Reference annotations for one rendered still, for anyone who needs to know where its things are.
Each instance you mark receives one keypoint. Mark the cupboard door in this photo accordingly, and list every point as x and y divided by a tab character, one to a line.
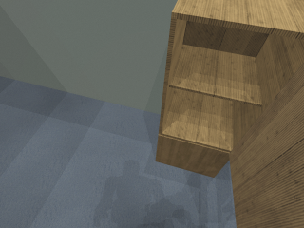
267	164

